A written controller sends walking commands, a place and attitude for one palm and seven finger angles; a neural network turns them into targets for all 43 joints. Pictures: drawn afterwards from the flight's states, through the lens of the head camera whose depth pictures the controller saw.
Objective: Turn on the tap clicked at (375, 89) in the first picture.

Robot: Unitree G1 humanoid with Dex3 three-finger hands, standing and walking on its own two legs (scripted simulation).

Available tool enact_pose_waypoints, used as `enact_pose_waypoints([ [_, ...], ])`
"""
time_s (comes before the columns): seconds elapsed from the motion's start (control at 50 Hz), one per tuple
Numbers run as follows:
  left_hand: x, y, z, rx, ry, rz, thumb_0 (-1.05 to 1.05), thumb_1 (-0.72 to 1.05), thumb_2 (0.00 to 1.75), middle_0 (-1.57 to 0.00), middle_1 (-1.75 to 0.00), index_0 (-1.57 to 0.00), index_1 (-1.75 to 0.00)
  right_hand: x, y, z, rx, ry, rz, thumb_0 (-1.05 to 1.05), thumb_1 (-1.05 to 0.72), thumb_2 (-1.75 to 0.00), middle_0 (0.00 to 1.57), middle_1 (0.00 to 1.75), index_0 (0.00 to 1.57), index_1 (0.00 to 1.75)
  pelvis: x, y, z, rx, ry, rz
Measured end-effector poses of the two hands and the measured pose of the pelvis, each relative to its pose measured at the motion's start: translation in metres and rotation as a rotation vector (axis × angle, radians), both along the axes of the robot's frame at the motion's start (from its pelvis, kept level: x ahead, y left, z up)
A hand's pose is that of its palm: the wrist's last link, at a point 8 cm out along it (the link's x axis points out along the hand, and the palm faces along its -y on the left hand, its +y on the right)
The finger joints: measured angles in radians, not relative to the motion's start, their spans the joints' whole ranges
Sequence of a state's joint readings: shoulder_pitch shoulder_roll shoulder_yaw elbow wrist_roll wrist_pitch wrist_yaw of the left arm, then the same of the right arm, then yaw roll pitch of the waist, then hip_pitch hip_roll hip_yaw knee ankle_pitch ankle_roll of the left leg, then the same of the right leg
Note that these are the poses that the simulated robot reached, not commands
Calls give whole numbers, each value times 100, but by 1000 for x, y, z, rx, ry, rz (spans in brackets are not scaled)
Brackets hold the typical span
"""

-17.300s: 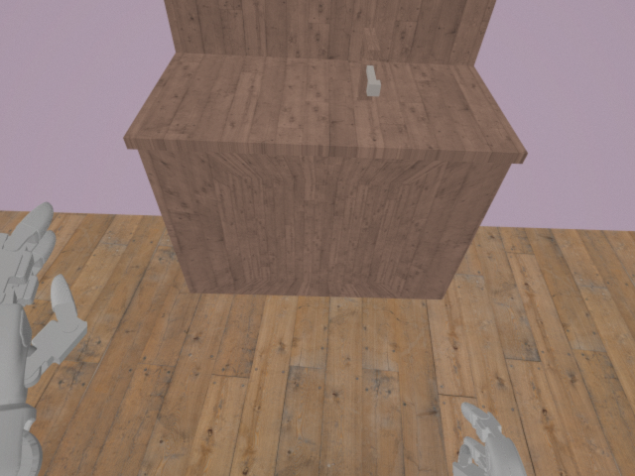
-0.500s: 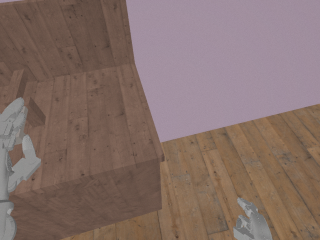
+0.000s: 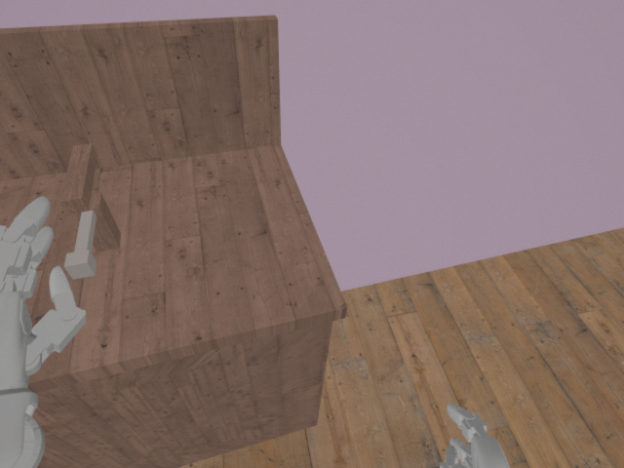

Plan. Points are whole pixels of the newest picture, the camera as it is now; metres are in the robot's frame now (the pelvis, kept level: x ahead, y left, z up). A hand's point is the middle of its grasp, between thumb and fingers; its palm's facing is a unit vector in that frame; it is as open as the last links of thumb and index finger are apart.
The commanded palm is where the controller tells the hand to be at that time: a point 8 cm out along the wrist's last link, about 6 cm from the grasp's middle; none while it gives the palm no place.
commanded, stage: come to a stop and stand still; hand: left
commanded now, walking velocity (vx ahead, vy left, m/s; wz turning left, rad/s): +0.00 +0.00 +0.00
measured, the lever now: (81, 264) +0.34 +0.35 +0.06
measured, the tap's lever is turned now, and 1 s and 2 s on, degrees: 0 0 0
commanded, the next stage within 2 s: look again from close up in 0.10 s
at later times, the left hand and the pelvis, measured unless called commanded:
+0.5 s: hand (106, 286) +0.26 +0.25 +0.14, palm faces +0.30 -0.85 -0.42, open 7.4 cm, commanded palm +0.20 +0.29 +0.17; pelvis +0.03 +0.01 +0.00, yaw -1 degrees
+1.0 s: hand (76, 294) +0.24 +0.27 +0.14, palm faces +0.29 -0.81 -0.51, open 7.4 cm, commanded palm +0.18 +0.31 +0.17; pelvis +0.02 +0.03 -0.01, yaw +1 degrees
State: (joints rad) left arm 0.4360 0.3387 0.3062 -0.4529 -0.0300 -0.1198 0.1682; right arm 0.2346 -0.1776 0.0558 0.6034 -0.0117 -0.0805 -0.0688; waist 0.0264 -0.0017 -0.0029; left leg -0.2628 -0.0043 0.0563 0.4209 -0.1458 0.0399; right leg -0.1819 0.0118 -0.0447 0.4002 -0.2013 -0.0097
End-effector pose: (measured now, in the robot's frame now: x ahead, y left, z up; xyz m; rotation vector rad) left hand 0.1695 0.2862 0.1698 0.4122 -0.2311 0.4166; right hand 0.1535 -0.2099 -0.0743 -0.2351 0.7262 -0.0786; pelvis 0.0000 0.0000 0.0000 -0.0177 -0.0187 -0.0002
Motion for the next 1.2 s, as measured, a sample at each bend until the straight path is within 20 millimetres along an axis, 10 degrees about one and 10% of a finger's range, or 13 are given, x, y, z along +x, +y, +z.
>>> enact_pose_waypoints([
  [0.2, 5, 1, -4, -5, 22, -9, 1, 89, 90, -20, -30, -21, -30, 1, 0, -3, 0, 19, -1, 2, -90, -90, 20, 30, 20, 30, 2, 2, 1, -9, 6, -2],
  [0.34, 36, 34, 41, 208, -131, 3, 1, 89, 90, -21, -30, -21, -30, 13, -4, -7, 7, 4, 55, 2, -90, -90, 20, 30, 20, 30, 2, -2, -6, -11, 28, 13],
  [0.56, 64, 13, -25, 56, 108, -124, 1, 89, 90, -21, -30, -21, -30, 38, -16, -3, -58, 51, -15, 2, -91, -90, 20, 30, 20, 30, 40, 15, -5, -4, 50, -17],
  [0.7, 79, 23, -4, 123, 35, -117, 2, 89, 90, -21, -30, -21, -30, 68, 3, 4, -39, 9, 18, 2, -91, -90, 20, 30, 20, 30, 50, 22, -7, -2, 48, -10],
  [0.92, 57, 30, 0, 177, 110, -116, 1, 89, 90, -21, -30, -21, -30, 80, 34, -4, 22, 5, 63, 1, -91, -90, 20, 30, 20, 30, 38, 29, -7, -23, 65, 0],
  [1.2, -11, 36, 2, 143, -36, -170, 1, 89, 90, -21, -30, -21, -30, 14, 29, -12, -58, 24, 25, 1, -91, -90, 20, 30, 20, 30, -17, 44, -20, -42, 32, 14],
])
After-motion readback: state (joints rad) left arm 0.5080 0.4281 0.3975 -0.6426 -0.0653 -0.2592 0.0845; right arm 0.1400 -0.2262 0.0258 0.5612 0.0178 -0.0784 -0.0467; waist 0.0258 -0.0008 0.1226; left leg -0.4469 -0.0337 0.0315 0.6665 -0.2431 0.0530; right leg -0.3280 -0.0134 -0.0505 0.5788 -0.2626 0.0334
